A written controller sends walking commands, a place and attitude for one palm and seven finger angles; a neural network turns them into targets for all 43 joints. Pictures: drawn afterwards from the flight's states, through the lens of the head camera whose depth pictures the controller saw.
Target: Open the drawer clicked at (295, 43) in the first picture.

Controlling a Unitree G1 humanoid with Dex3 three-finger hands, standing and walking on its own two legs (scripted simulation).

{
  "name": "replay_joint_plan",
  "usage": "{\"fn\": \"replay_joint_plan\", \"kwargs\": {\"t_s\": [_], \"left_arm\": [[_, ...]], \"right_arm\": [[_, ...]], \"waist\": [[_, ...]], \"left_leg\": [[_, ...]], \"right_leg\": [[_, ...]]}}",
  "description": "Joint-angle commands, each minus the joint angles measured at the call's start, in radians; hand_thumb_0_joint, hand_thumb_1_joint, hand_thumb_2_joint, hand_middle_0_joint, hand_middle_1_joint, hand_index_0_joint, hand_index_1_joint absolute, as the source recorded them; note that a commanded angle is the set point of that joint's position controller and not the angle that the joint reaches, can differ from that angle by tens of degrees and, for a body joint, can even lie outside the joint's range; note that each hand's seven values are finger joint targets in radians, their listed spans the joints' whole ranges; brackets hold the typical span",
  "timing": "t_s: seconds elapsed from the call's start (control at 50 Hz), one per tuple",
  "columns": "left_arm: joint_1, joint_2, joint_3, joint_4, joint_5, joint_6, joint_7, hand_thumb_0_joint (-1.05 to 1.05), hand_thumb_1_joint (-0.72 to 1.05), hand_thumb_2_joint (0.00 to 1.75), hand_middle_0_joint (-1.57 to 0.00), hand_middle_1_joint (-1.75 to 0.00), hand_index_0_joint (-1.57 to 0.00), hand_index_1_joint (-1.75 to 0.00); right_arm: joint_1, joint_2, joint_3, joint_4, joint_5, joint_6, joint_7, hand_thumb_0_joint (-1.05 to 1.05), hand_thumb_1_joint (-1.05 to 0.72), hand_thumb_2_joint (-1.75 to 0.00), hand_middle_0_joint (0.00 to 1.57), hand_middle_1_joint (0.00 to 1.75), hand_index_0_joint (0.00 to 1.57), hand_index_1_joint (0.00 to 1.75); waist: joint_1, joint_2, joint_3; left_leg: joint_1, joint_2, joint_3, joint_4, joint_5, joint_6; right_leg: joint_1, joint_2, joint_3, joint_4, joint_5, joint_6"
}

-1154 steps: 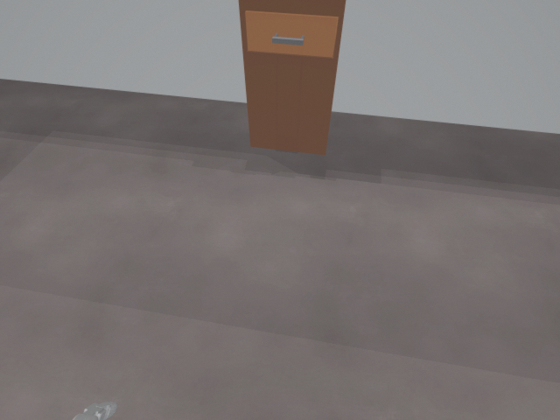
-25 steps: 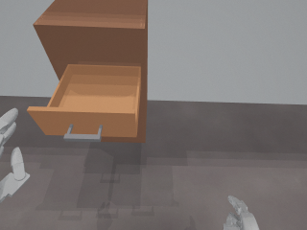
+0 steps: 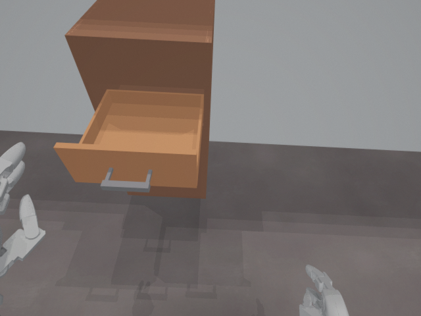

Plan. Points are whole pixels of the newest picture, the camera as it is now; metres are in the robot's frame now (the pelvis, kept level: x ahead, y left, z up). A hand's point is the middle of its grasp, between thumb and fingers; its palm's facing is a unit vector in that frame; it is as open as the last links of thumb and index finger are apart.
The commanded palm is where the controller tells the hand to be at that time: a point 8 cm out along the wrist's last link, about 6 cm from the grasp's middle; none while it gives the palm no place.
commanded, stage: stop stepping back and stand still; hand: left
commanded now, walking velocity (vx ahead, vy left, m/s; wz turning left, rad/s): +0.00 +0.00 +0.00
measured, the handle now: (128, 179) +0.48 +0.25 -0.13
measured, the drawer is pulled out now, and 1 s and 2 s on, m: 0.30 0.30 0.30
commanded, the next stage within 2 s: let the arm hang, fingers relaxed in 0.40 s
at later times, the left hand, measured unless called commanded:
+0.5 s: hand (40, 219) +0.22 +0.24 +0.16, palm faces +0.30 -0.83 -0.47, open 7.4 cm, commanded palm none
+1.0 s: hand out of the picture -0.04 +0.20 -0.17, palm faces +0.01 -0.98 -0.22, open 7.1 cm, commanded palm none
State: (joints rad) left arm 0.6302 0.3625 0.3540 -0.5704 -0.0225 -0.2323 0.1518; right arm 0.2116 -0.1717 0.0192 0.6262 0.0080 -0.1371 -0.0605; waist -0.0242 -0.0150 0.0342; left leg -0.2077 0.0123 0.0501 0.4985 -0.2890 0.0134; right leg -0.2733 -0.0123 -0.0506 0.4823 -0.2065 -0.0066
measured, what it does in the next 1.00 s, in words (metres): stands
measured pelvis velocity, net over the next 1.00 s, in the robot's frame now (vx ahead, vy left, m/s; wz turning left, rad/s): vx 0.01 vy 0.01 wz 0.01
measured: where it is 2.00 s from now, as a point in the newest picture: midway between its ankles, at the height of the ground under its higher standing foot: outside the picture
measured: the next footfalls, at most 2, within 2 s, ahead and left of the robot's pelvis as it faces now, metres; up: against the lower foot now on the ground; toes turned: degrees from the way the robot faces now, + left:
none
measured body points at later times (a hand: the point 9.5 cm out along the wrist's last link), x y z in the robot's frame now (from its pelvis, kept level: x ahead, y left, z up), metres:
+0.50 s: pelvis +0.02 +0.01 +0.00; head +0.07 +0.03 +0.45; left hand +0.19 +0.29 +0.18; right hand +0.21 -0.22 -0.08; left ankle -0.01 +0.11 -0.74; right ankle +0.03 -0.11 -0.74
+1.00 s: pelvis +0.01 +0.01 +0.01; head +0.05 +0.02 +0.45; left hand -0.04 +0.25 -0.15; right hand -0.04 -0.21 -0.15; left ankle -0.01 +0.11 -0.74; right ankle +0.03 -0.11 -0.74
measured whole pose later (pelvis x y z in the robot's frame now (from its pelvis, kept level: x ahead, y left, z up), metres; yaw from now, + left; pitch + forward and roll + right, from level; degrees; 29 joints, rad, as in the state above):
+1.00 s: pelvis +0.01 +0.01 +0.01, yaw +0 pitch -1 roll +0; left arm 0.33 0.20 0.00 1.11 0.01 0.03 0.02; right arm 0.35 -0.15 0.02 1.09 -0.01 0.03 -0.03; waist 0.00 0.00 0.11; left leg -0.13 0.00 0.05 0.42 -0.26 0.03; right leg -0.19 -0.02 -0.05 0.39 -0.18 0.01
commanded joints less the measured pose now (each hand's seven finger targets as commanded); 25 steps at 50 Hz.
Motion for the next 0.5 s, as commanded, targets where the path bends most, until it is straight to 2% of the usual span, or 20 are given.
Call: {"fn": "replay_joint_plan", "kwargs": {"t_s": [0.0,0.04,0.22,0.42,0.46,0.48], "left_arm": [[0.012,0.159,0.123,-0.239,-0.007,-0.067,0.015,0.0,0.9,0.9,-0.2,-0.3,-0.2,-0.3],[0.027,0.161,0.129,-0.236,-0.011,-0.067,0.014,0.0,0.9,0.9,-0.2,-0.3,-0.2,-0.3],[0.046,0.163,0.132,-0.258,-0.018,-0.061,0.008,0.0,0.9,0.9,-0.2,-0.3,-0.2,-0.3],[0.057,0.169,0.14,-0.267,-0.023,-0.061,0.005,0.0,0.9,0.9,-0.2,-0.3,-0.2,-0.3],[0.063,0.162,0.135,-0.253,-0.024,-0.059,0.005,0.0,0.9,0.9,-0.2,-0.3,-0.2,-0.3],[-0.138,0.052,-0.251,0.618,0.085,0.11,-0.12,0.0,0.9,0.9,-0.2,-0.3,-0.2,-0.3]], "right_arm": [[-0.104,-0.136,-0.054,-0.164,0.007,-0.049,-0.002,0.0,-0.9,-0.9,0.2,0.3,0.2,0.3],[-0.105,-0.131,-0.053,-0.165,0.009,-0.043,0.0,0.0,-0.9,-0.9,0.2,0.3,0.2,0.3],[-0.121,-0.132,-0.059,-0.185,0.015,-0.011,-0.001,0.0,-0.9,-0.9,0.2,0.3,0.2,0.3],[-0.125,-0.135,-0.064,-0.197,0.015,0.005,-0.004,0.0,-0.9,-0.9,0.2,0.3,0.2,0.3],[-0.125,-0.134,-0.063,-0.199,0.015,0.01,-0.003,0.0,-0.9,-0.9,0.2,0.3,0.2,0.3],[-0.125,-0.311,-0.123,0.066,0.015,-0.04,0.08,0.0,-0.9,-0.9,0.2,0.3,0.2,0.3]], "waist": [[0.005,0.082,-0.091],[0.005,0.053,-0.112],[0.002,0.07,-0.137],[0.001,0.062,-0.14],[0.002,0.065,-0.134],[-0.042,0.064,-0.058]], "left_leg": [[-0.073,0.1,-0.096,-0.132,0.129,0.032],[-0.055,0.102,-0.095,-0.122,0.196,0.028],[0.004,0.099,-0.081,-0.107,0.352,0.007],[0.006,0.089,-0.073,-0.102,0.367,0.001],[-0.004,0.088,-0.072,-0.107,0.337,0.003],[-0.043,0.081,-0.077,0.053,0.395,0.009]], "right_leg": [[0.161,-0.074,0.099,-0.047,0.17,-0.011],[0.185,-0.074,0.086,-0.037,0.231,-0.007],[0.199,-0.072,0.052,-0.018,0.329,-0.004],[0.21,-0.073,0.044,-0.026,0.349,-0.006],[0.212,-0.074,0.048,-0.034,0.325,-0.004],[0.0,-0.125,0.017,0.096,0.364,-0.025]]}}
